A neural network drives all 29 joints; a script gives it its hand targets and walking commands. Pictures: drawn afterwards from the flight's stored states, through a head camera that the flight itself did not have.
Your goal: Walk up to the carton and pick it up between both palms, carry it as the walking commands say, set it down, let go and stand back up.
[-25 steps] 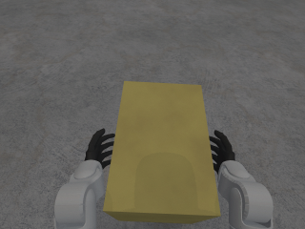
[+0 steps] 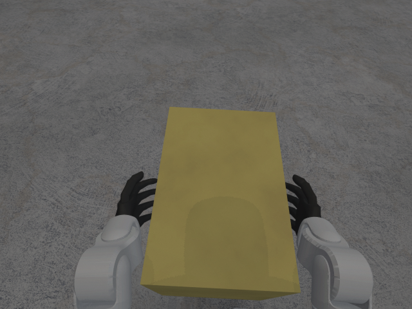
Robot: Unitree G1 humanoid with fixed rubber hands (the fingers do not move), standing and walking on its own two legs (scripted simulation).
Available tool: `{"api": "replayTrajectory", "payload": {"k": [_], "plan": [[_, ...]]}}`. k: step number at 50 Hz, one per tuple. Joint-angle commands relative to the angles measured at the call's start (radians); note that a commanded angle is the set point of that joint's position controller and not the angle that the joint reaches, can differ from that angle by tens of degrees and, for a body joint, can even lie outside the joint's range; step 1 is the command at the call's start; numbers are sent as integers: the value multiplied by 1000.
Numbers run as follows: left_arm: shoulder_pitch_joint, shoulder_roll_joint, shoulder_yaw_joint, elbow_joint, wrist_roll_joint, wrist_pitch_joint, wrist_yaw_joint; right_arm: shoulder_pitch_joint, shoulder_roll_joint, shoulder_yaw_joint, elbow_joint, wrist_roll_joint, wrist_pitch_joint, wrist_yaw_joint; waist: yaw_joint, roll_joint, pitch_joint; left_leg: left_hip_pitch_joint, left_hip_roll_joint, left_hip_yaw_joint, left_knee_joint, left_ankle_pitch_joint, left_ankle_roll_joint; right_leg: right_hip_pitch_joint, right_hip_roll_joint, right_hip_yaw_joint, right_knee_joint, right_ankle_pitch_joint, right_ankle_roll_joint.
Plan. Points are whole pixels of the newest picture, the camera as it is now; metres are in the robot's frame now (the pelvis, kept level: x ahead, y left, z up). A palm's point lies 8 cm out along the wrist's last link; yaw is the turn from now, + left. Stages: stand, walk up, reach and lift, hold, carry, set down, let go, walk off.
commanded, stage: carry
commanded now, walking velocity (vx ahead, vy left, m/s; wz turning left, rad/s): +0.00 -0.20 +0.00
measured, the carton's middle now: (216, 207) +0.29 -0.02 +0.03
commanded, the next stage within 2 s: none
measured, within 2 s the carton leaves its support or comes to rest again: neither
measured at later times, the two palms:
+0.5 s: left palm (222, 237) +0.22 -0.02 +0.08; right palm (400, 238) +0.20 -0.31 +0.09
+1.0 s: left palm (300, 250) +0.18 -0.13 +0.11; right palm out of the picture +0.18 -0.42 +0.11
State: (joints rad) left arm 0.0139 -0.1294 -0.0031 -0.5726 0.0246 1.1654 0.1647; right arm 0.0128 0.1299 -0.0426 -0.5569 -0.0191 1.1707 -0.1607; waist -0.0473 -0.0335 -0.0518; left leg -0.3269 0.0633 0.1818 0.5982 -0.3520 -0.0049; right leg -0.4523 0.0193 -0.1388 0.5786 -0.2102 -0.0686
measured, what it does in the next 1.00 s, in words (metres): steps to the right: right foot, then left foot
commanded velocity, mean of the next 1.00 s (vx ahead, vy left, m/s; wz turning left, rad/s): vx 0.00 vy -0.09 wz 0.00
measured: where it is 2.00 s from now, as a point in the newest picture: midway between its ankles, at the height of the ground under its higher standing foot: outside the picture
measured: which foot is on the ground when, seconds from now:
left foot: down 0.00-0.26, up 0.28-0.46, down 0.48-0.70, up 0.72-0.98, down 1.00-1.00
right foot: down 0.00-0.00, up 0.02-0.24, down 0.26-0.50, up 0.52-0.64, down 0.66-1.00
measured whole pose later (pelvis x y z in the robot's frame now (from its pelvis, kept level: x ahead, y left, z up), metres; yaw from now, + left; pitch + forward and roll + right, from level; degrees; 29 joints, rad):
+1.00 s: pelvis -0.06 -0.26 +0.01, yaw +0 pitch +5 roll +1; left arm 0.00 -0.13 0.01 -0.54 0.03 1.17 0.15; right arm -0.01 0.13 -0.04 -0.53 -0.03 1.20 -0.16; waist -0.03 -0.01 -0.12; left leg -0.20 0.03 0.13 0.47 -0.39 -0.01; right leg -0.40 0.02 -0.14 0.44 -0.12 -0.09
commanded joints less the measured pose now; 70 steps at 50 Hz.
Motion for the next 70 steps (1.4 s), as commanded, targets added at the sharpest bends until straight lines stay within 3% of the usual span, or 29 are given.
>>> {"api": "replayTrajectory", "payload": {"k": [1, 2, 5, 7, 10, 12, 13, 14, 15, 20, 22, 23, 24, 25, 26, 27, 31, 32, 33, 34, 35, 38, 40, 44, 46, 52, 56, 62, 70], "plan": [[-351, -841, -568, -113, -239, -15, -115, -390, 836, 654, -114, 335, -22, 149, 29, 302, -235, 331, 512, -486, -261, 608, 175, -269, -66, 95, 454, -333, 103], [-391, -842, -598, -121, -252, -6, -115, -369, 834, 624, -86, 311, -18, 153, 29, 301, -237, 248, 473, -444, -226, 562, 193, -221, -102, 180, 516, -306, 79], [-446, -868, -597, -73, -251, 7, -117, -445, 819, 619, -101, 298, -7, 159, 51, 197, -177, 214, 297, -186, -175, 527, 61, -189, -67, 98, 359, -166, 71], [-488, -872, -619, -135, -277, -1, -113, -449, 830, 614, -125, 303, -13, 156, 52, 291, -181, 174, 280, -132, -150, 618, 13, -101, -54, 40, 216, -157, 80], [-446, -893, -626, -115, -309, 1, -121, -402, 842, 607, -132, 275, -16, 132, 58, 272, -250, 113, 271, -110, -65, 545, -18, 109, -40, 28, -35, -70, 96], [-372, -874, -605, -67, -304, 11, -128, -376, 813, 609, -132, 258, -13, 118, 76, 51, -337, 60, 183, -45, 107, 234, -54, 288, -99, 90, -235, 164, 83], [-390, -847, -605, -83, -308, 11, -131, -361, 803, 602, -141, 254, -11, 117, 62, -176, -364, -116, 88, 13, 231, -149, -102, 416, -297, 328, -229, 478, 27], [-423, -826, -600, -102, -316, 10, -135, -385, 797, 613, -147, 260, -8, 118, 45, -323, -346, -207, 41, -8, 350, -435, -103, 409, -386, 428, -200, 561, -36], [-402, -829, -602, -79, -315, 13, -140, -376, 799, 615, -128, 257, -5, 115, 43, -329, -338, -201, 57, -44, 381, -463, -97, 370, -391, 382, -189, 519, -63], [-407, -931, -595, -140, -301, -34, -149, -484, 926, 676, -169, 332, -31, 144, 46, -168, -331, -32, 15, -3, 121, -82, -55, 318, -188, 112, -61, 555, 6], [-402, -935, -595, -133, -285, -41, -144, -480, 928, 677, -165, 340, -38, 149, 25, -92, -320, 93, 50, -30, -100, 81, -40, 217, -158, 71, -3, 317, 20], [-408, -931, -600, -136, -281, -44, -137, -468, 923, 673, -160, 344, -40, 151, 11, -2, -330, 217, 130, -128, -156, 163, -10, 96, -137, 56, 50, 237, 46], [-388, -912, -590, -137, -279, -41, -133, -458, 896, 673, -153, 345, -38, 151, 21, 189, -320, 313, 327, -376, -208, 399, 45, -76, -66, 31, 172, 36, 87], [-393, -901, -591, -139, -272, -37, -131, -448, 876, 675, -160, 340, -38, 150, 30, 319, -288, 355, 468, -502, -244, 594, 123, -239, -45, 59, 368, -348, 95], [-372, -869, -576, -123, -254, -28, -120, -409, 859, 670, -142, 333, -25, 154, 33, 261, -286, 306, 451, -381, -188, 655, 147, -201, -92, 126, 442, -338, 78], [-362, -861, -585, -90, -239, -11, -116, -400, 835, 653, -104, 317, -16, 159, 40, 300, -267, 187, 418, -334, -177, 495, 127, -139, -112, 154, 403, -271, 61], [-467, -886, -616, -104, -278, 1, -122, -427, 841, 617, -74, 292, -15, 159, 67, 257, -207, 9, 228, -74, -83, 278, -24, 118, -60, 54, -32, -51, 68], [-475, -881, -617, -113, -278, 0, -121, -436, 843, 616, -86, 294, -13, 157, 69, 180, -225, 18, 190, -38, -30, 212, -38, 177, -80, 81, -141, 20, 74], [-466, -879, -612, -109, -293, -2, -130, -436, 841, 623, -104, 281, -17, 146, 66, 6, -267, -49, 144, -34, 46, -27, -58, 278, -180, 202, -186, 212, 52], [-437, -855, -602, -87, -290, 2, -133, -409, 830, 624, -104, 274, -9, 139, 51, -199, -305, -117, 66, -2, 140, -259, -95, 324, -372, 438, -247, 316, 18], [-454, -866, -600, -85, -307, 3, -142, -449, 832, 642, -122, 276, -10, 133, 41, -283, -285, -109, 49, -39, 189, -355, -93, 282, -401, 450, -279, 181, 6], [-460, -902, -577, -67, -306, -2, -155, -509, 877, 657, -123, 294, -12, 130, 47, -204, -280, -3, 2, -42, 192, -221, -62, 167, -320, 354, -313, 42, 19], [-454, -921, -588, -115, -316, -20, -163, -504, 916, 672, -136, 306, -25, 134, 45, -173, -312, -14, -25, -31, 145, -144, -41, 270, -264, 272, -265, 224, 42], [-348, -865, -544, -71, -265, -22, -157, -471, 894, 695, -125, 314, -22, 125, 53, -174, -345, -1, -51, -38, 4, -142, -16, 396, -238, 243, -267, 250, 45], [-374, -854, -552, -95, -266, -21, -150, -472, 889, 696, -122, 325, -14, 128, 57, -132, -384, 47, -26, -64, -88, -100, -4, 435, -258, 270, -230, 327, 20], [-388, -814, -548, -43, -240, 15, -119, -441, 814, 636, -53, 311, 15, 137, 54, 63, -319, 170, 65, -109, -195, 121, 2, 295, -203, 217, -218, 370, 74], [-533, -855, -597, -93, -276, 27, -126, -488, 847, 611, -43, 302, 16, 144, 50, 49, -189, 73, 41, -82, -263, -103, 8, 218, -201, 247, -351, -10, 101], [-510, -891, -578, -48, -295, 22, -137, -514, 859, 619, -76, 297, 4, 133, 54, -31, -269, 79, 47, -113, -272, -111, 34, 272, -180, 182, -354, -33, 150], [-498, -886, -559, -26, -264, 15, -127, -542, 841, 634, -94, 314, 8, 144, 56, 151, -230, 57, 149, -289, -200, 286, 65, 140, -169, 86, -80, 34, 122]]}}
